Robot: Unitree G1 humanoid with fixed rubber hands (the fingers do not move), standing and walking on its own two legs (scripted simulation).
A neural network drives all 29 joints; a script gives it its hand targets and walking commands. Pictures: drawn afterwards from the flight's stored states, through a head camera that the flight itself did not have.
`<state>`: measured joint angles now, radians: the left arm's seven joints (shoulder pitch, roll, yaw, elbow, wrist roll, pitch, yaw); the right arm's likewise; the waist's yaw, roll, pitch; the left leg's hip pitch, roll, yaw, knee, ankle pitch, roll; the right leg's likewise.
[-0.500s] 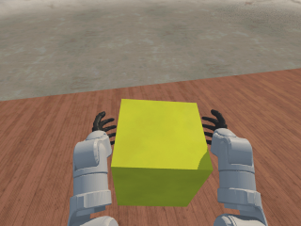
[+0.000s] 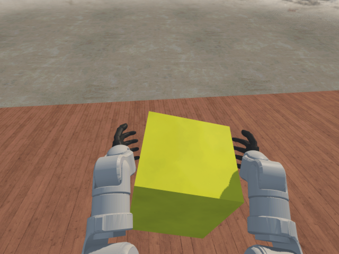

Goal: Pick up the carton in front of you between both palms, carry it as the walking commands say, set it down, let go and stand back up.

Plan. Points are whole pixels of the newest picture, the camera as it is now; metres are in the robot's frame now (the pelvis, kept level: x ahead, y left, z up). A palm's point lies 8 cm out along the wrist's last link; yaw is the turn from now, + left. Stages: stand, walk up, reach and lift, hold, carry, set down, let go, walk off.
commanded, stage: carry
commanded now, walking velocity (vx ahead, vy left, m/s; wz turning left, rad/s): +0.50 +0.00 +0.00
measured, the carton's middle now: (177, 178) +0.33 +0.02 +0.02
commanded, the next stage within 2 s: none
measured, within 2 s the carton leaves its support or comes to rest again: neither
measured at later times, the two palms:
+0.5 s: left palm (134, 103) +0.61 +0.18 +0.05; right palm (218, 107) +0.60 -0.11 +0.06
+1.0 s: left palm (137, 72) +0.92 +0.23 +0.01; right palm (198, 73) +0.95 -0.07 +0.00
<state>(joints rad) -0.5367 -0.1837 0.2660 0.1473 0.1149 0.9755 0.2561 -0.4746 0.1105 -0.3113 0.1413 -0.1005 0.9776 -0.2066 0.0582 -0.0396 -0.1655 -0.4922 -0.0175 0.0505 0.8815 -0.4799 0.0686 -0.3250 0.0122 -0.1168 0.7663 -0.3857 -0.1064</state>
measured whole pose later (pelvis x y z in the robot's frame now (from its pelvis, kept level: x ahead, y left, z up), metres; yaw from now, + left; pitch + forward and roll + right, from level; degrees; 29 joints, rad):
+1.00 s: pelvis +0.59 +0.06 -0.08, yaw +1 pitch +6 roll +0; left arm -0.50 -0.23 0.24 -0.04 0.08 0.94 0.30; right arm -0.51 0.18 -0.34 -0.03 -0.16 0.94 -0.32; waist 0.11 0.01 0.01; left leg -0.69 0.03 0.00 0.77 -0.08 0.05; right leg -0.28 0.06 -0.07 0.61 -0.27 -0.12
